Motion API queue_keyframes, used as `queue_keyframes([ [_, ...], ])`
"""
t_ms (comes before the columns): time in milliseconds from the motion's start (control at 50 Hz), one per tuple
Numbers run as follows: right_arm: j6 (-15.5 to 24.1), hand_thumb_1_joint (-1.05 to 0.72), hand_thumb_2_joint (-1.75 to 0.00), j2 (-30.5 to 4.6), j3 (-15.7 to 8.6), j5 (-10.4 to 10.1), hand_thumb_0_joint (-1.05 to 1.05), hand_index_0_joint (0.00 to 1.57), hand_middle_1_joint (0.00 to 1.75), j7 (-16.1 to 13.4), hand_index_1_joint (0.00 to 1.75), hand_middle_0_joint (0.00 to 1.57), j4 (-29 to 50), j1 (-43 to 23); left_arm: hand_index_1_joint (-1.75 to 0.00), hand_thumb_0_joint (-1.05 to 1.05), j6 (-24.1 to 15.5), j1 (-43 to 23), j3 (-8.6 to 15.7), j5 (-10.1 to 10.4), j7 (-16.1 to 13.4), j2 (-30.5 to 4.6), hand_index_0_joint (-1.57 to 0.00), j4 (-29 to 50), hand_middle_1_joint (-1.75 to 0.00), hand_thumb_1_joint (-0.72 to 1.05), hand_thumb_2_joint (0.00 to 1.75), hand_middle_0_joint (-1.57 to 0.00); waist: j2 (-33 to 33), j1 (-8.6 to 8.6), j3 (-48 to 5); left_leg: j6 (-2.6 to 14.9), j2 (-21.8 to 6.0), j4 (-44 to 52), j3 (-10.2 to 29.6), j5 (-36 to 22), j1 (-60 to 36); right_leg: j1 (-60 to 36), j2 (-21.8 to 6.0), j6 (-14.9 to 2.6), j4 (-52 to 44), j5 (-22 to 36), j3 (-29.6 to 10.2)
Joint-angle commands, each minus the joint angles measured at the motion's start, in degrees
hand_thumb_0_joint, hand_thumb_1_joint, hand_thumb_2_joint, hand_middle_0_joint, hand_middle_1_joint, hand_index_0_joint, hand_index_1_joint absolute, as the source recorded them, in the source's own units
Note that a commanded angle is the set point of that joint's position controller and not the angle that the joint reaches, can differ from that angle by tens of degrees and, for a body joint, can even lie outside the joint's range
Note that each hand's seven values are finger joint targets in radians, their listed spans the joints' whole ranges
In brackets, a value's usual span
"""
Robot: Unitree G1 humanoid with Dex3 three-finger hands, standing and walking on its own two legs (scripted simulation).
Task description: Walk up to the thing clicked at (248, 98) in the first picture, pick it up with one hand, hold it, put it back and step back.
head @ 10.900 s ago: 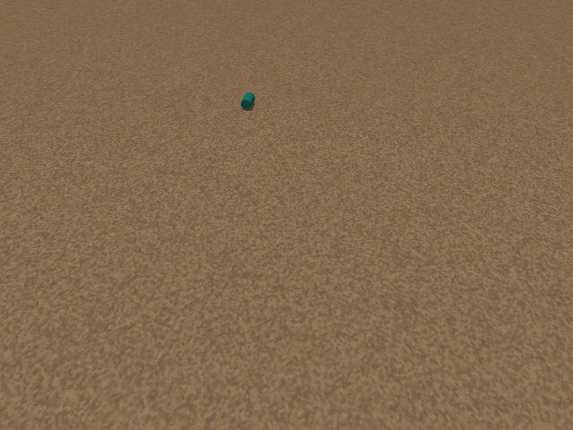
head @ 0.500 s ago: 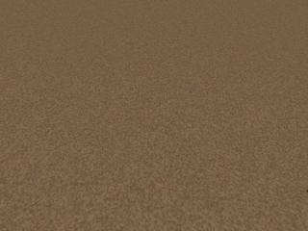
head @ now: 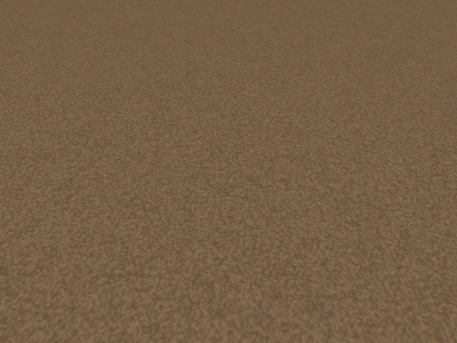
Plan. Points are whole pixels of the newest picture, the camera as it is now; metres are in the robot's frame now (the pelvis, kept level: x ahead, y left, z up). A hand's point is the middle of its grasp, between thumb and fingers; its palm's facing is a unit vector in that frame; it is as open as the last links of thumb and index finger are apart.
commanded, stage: walk up
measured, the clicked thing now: out of the picture +0.53 -1.09 -0.74
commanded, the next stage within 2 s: stand in 0.18 s
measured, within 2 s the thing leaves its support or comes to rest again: neither
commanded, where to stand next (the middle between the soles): +0.04 +0.00 m, yaw -1 degrees
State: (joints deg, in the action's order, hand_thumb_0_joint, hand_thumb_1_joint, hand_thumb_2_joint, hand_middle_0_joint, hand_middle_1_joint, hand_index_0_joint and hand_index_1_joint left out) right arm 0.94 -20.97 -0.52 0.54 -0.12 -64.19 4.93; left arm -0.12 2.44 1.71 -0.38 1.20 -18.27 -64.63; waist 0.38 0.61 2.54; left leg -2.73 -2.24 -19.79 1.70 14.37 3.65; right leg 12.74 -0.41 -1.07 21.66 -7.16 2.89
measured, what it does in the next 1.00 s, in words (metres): stands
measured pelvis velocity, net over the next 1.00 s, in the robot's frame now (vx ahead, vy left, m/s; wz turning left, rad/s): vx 0.01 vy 0.00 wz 0.01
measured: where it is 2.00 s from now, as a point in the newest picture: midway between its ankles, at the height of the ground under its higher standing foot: outside the picture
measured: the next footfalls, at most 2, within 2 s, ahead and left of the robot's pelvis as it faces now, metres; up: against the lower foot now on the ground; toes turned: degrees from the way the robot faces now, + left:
none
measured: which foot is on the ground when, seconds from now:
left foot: down 0.00-1.00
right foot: down 0.00-1.00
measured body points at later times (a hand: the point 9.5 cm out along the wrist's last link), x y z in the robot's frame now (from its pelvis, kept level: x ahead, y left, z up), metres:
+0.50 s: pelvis +0.00 +0.01 +0.00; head +0.00 +0.00 +0.45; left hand +0.08 +0.31 -0.12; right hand +0.06 -0.29 -0.14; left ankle -0.04 +0.15 -0.74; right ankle +0.05 -0.11 -0.74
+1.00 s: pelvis +0.01 +0.00 +0.00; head +0.02 -0.01 +0.45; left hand +0.08 +0.30 -0.13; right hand +0.08 -0.30 -0.14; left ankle -0.04 +0.15 -0.74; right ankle +0.05 -0.11 -0.74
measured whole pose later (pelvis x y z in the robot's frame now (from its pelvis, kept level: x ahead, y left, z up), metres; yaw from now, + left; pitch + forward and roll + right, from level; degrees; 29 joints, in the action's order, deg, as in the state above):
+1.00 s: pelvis +0.01 +0.00 +0.00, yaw +1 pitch -2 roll +0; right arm 0.0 -20.8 -0.2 0.5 0.6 -64.6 7.5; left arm -0.7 5.3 0.0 -0.3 1.0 -19.6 -65.7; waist 1.1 0.6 2.8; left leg -2.8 -2.2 -18.3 2.3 14.1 2.4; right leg 11.5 -0.6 -0.9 20.8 -7.5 3.4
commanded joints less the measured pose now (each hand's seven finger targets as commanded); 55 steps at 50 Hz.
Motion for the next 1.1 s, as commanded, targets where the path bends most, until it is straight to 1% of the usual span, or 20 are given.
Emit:
queue_keyframes([
  [0, 1.2, -0.9, -0.9, -11.53, -1.99, 0.26, 0.0, 0.2, 0.3, -1.01, 0.3, 0.2, 3.17, -1.16, -0.3, 0.0, -0.75, -1.99, 2.87, -0.1, -1.01, -12.99, -0.2, 3.2, -0.3, 0.9, 0.9, -0.2, -0.44, 0.0, -4.85, 3.69, -4.87, 3.67, 2.0, -8.98, 5.57, -8.36, -7.66, -0.3, -3.48, 3.74, -7.42],
  [20, 1.18, -0.9, -0.9, -11.55, -1.96, 0.19, 0.0, 0.2, 0.3, -0.94, 0.3, 0.2, 3.47, -1.32, -0.3, 0.0, -0.72, -1.61, 2.88, -0.15, -0.97, -13.04, -0.2, 3.24, -0.3, 0.9, 0.9, -0.2, -0.68, 0.24, -4.48, 3.82, -4.62, 3.26, 1.81, -7.82, 5.3, -7.74, -7.62, -0.19, -4.01, 2.23, -7.71],
  [100, 1.15, -0.9, -0.9, -11.46, -1.9, 0.36, 0.0, 0.2, 0.3, -0.89, 0.3, 0.2, 3.04, 0.37, -0.3, 0.0, -0.61, -3.28, 3.16, -0.32, -0.86, -13.35, -0.2, 3.73, -0.3, 0.9, 0.9, -0.2, -1.74, -0.47, -3.62, 3.87, -4.03, 3.61, 1.81, -4.11, 6.73, -7.06, -7.66, -0.43, -5.37, -3.4, -8.92],
  [140, 1.31, -0.9, -0.9, -11.69, -1.84, 0.47, 0.0, 0.2, 0.3, -0.85, 0.3, 0.2, 2.94, 0.38, -0.3, 0.0, -0.56, -3.11, 3.17, -0.28, -0.73, -13.07, -0.2, 3.84, -0.3, 0.9, 0.9, -0.2, -0.74, -0.17, -3.11, 3.93, -4.14, 4.29, 2.43, -3.17, 7.54, -7.15, -7.3, -0.42, -4.99, -4.03, -8.52],
  [160, 0.87, -0.9, -0.9, -11.0, -1.9, 0.37, 0.0, 0.2, 0.3, -0.59, 0.3, 0.2, 2.79, -0.36, -0.3, 0.0, -0.97, -2.72, 2.35, 0.09, -0.69, -13.09, -0.2, 3.36, -0.3, 0.9, 0.9, -0.2, 0.74, -0.06, -3.6, 3.39, -5.01, 5.19, 3.26, -2.3, 6.96, -7.35, -7.46, -0.42, -5.2, -4.29, -8.63],
  [240, 0.88, -0.9, -0.9, -11.27, -1.83, 0.26, 0.0, 0.2, 0.3, -0.44, 0.3, 0.2, 2.82, -0.1, -0.3, 0.0, -1.51, -2.48, 2.17, 0.06, -0.78, -13.37, -0.2, 2.99, -0.3, 0.9, 0.9, -0.2, 0.31, -0.08, -4.49, 3.16, -5.32, 5.65, 3.88, -4.37, 7.03, -9.47, -7.21, -0.2, -3.75, 1.41, -7.91],
  [260, 0.85, -0.9, -0.9, -10.96, -1.74, 0.28, 0.0, 0.2, 0.3, -0.36, 0.3, 0.2, 2.68, 0.22, -0.3, 0.0, -1.46, -2.43, 2.08, 0.1, -0.83, -13.49, -0.2, 2.86, -0.3, 0.9, 0.9, -0.2, 0.24, 0.04, -3.84, 3.01, -5.0, 5.85, 3.76, -4.03, 7.47, -9.37, -7.03, -0.13, -3.91, 0.47, -7.6],
  [380, 0.7, -0.9, -0.9, -11.83, -2.05, 0.39, 0.0, 0.2, 0.3, -0.47, 0.3, 0.2, 2.29, 0.97, -0.3, 0.0, -1.59, -1.98, 1.43, 0.18, -1.06, -13.36, -0.2, 2.74, -0.3, 0.9, 0.9, -0.2, 0.17, -0.51, -4.51, 3.02, -5.18, 5.28, 3.64, -7.04, 5.3, -8.7, -7.32, -0.35, -3.36, 3.9, -7.28],
  [440, 0.51, -0.9, -0.9, -11.81, -2.09, 0.25, 0.0, 0.2, 0.3, -0.4, 0.3, 0.2, 2.01, 1.32, -0.3, 0.0, -1.64, -1.61, 1.21, 0.18, -1.2, -13.58, -0.2, 2.57, -0.3, 0.9, 0.9, -0.2, -0.81, -0.43, -4.03, 3.16, -5.14, 5.5, 3.73, -6.27, 5.82, -8.89, -7.3, -0.31, -3.62, 3.25, -7.16],
  [480, 0.39, -0.9, -0.9, -11.13, -1.94, 0.3, 0.0, 0.2, 0.3, -0.29, 0.3, 0.2, 2.05, 1.36, -0.3, 0.0, -1.67, -1.29, 1.07, 0.18, -1.2, -13.75, -0.2, 2.41, -0.3, 0.9, 0.9, -0.2, -1.48, -0.45, -3.05, 3.19, -4.85, 5.34, 3.53, -4.72, 5.61, -7.34, -7.31, -0.19, -4.44, 0.17, -7.42],
  [580, 0.2, -0.9, -0.9, -11.03, -2.0, 0.23, 0.0, 0.2, 0.3, -0.16, 0.3, 0.2, 2.24, 1.81, -0.3, 0.0, -1.85, -0.82, 0.99, 0.13, -1.38, -14.21, -0.2, 2.44, -0.3, 0.9, 0.9, -0.2, -1.9, -0.62, -2.97, 3.37, -4.69, 5.12, 3.41, -4.64, 5.15, -7.13, -7.5, -0.03, -4.89, 0.67, -7.65],
  [600, 0.14, -0.9, -0.9, -10.85, -1.96, 0.18, 0.0, 0.2, 0.3, -0.12, 0.3, 0.2, 2.1, 2.02, -0.3, 0.0, -1.81, -0.64, 0.98, 0.2, -1.38, -14.3, -0.2, 2.29, -0.3, 0.9, 0.9, -0.2, -1.99, -0.55, -2.35, 3.2, -4.44, 5.12, 3.39, -3.84, 5.03, -6.33, -7.41, 0.11, -5.4, -1.46, -7.88],
  [620, 0.13, -0.9, -0.9, -11.22, -2.02, 0.2, 0.0, 0.2, 0.3, -0.08, 0.3, 0.2, 2.25, 1.93, -0.3, 0.0, -1.87, -0.6, 0.86, 0.15, -1.4, -14.14, -0.2, 2.33, -0.3, 0.9, 0.9, -0.2, -1.11, -0.65, -2.61, 3.43, -4.6, 5.02, 3.34, -3.96, 5.14, -6.79, -7.51, 0.03, -5.36, -1.18, -7.91],
  [640, 0.19, -0.9, -0.9, -11.0, -1.95, 0.28, 0.0, 0.2, 0.3, -0.13, 0.3, 0.2, 2.37, 1.95, -0.3, 0.0, -1.89, -0.99, 0.94, 0.12, -1.41, -14.23, -0.2, 2.49, -0.3, 0.9, 0.9, -0.2, -0.85, -0.8, -3.12, 3.42, -4.99, 5.46, 3.6, -5.44, 5.31, -7.48, -7.51, -0.12, -4.34, 1.69, -7.56],
  [680, 0.38, -0.9, -0.9, -11.16, -1.89, 0.27, 0.0, 0.2, 0.3, -0.1, 0.3, 0.2, 2.46, 1.72, -0.3, 0.0, -2.01, -0.54, 0.83, 0.17, -1.35, -13.89, -0.2, 2.53, -0.3, 0.9, 0.9, -0.2, -0.49, -0.59, -3.77, 3.16, -5.05, 5.4, 3.58, -6.8, 5.21, -8.52, -7.5, -0.06, -3.85, 4.15, -7.31],
  [780, 0.22, -0.9, -0.9, -11.24, -1.71, 0.16, 0.0, 0.2, 0.3, -0.17, 0.3, 0.2, 2.66, 1.35, -0.3, 0.0, -1.79, -0.4, 0.8, 0.15, -1.33, -14.08, -0.2, 2.43, -0.3, 0.9, 0.9, -0.2, -0.06, -0.36, -2.54, 3.22, -4.9, 5.47, 3.51, -4.92, 5.47, -7.22, -7.3, 0.07, -4.34, 1.34, -7.28],
  [880, 0.38, -0.9, -0.9, -11.41, -1.67, 0.18, 0.0, 0.2, 0.3, -0.33, 0.3, 0.2, 2.98, 0.84, -0.3, 0.0, -1.72, 0.08, 0.9, 0.07, -1.3, -14.22, -0.2, 2.43, -0.3, 0.9, 0.9, -0.2, 0.25, -0.2, -4.47, 2.9, -5.28, 5.4, 3.56, -7.93, 4.12, -8.29, -7.52, -0.22, -2.97, 5.23, -6.76],
  [940, 0.26, -0.9, -0.9, -11.23, -1.59, 0.02, 0.0, 0.2, 0.3, -0.28, 0.3, 0.2, 2.79, 1.58, -0.3, 0.0, -1.82, -0.28, 0.84, 0.06, -1.32, -14.46, -0.2, 2.42, -0.3, 0.9, 0.9, -0.2, -0.69, -0.46, -4.1, 3.05, -5.01, 5.16, 3.45, -6.86, 4.49, -8.61, -7.38, -0.04, -3.77, 3.92, -7.06],
  [1000, 0.16, -0.9, -0.9, -11.66, -1.71, 0.13, 0.0, 0.2, 0.3, -0.38, 0.3, 0.2, 2.91, 1.07, -0.3, 0.0, -1.74, 0.1, 0.85, 0.08, -1.4, -14.23, -0.2, 2.34, -0.3, 0.9, 0.9, -0.2, 0.14, -0.29, -4.32, 3.02, -4.95, 4.67, 3.17, -7.24, 3.76, -8.31, -7.56, -0.16, -3.67, 5.66, -7.06],
  [1080, 0.03, -0.9, -0.9, -11.59, -1.71, 0.18, 0.0, 0.2, 0.3, -0.34, 0.3, 0.2, 3.01, 1.58, -0.3, 0.0, -1.81, -0.02, 0.91, 0.11, -1.45, -14.42, -0.2, 2.35, -0.3, 0.9, 0.9, -0.2, -1.05, -0.57, -4.23, 2.99, -4.68, 4.39, 2.85, -6.52, 3.89, -8.45, -7.5, -0.07, -4.23, 4.88, -7.21],
])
